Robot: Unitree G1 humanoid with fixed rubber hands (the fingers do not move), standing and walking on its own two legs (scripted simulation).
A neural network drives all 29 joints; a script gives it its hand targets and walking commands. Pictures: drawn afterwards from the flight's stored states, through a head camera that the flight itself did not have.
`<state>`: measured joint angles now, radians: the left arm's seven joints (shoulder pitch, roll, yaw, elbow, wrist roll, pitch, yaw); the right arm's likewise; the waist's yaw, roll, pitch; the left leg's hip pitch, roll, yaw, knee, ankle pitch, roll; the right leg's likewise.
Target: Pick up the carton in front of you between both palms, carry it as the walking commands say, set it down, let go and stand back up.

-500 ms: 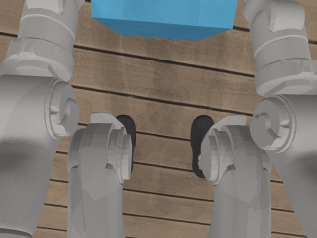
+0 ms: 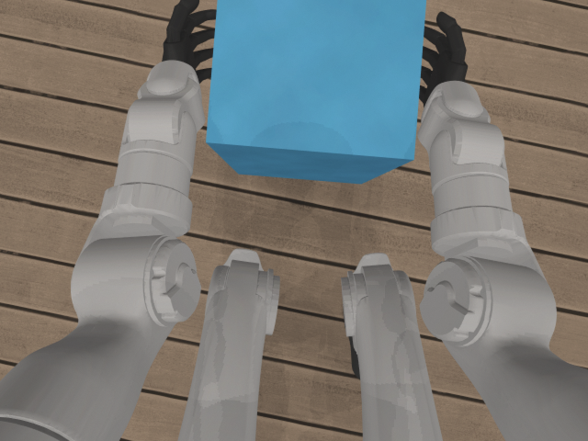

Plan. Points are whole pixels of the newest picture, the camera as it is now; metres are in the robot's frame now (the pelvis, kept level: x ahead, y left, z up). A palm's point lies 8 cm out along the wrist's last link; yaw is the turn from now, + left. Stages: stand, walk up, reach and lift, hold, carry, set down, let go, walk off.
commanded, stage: reach and lift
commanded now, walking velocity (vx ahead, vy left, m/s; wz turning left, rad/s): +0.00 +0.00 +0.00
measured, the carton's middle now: (309, 95) +0.54 +0.01 -0.15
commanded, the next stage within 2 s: none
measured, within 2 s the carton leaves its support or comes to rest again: neither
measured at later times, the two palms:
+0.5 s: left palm (131, 40) +0.49 +0.16 +0.06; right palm (528, 61) +0.49 -0.14 +0.06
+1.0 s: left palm out of the picture +0.43 +0.15 +0.22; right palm out of the picture +0.44 -0.15 +0.22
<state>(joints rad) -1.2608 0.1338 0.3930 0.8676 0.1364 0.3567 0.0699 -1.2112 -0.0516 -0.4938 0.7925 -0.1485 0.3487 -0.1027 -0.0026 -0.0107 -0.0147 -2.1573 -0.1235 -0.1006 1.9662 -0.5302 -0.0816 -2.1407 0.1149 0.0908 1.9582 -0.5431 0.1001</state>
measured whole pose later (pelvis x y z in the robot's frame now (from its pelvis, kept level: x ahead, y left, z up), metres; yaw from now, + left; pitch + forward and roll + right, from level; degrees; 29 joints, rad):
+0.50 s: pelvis +0.02 +0.00 +0.11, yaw +0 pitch +40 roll -1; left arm -0.95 0.01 0.40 0.66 0.17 0.42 0.05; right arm -0.93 0.04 -0.45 0.62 -0.18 0.42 -0.07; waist 0.00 -0.01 -0.18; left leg -1.80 -0.11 -0.11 1.59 -0.48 -0.07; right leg -1.80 0.11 0.12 1.59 -0.49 0.08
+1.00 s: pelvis +0.07 +0.00 +0.25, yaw +1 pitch +24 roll +0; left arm -0.53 -0.09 0.34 0.61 0.19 0.34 0.04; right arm -0.52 0.12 -0.36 0.60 -0.19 0.34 -0.06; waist 0.00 -0.01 -0.20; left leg -1.07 -0.08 -0.14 1.07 -0.42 -0.04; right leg -1.07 0.09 0.14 1.06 -0.42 0.04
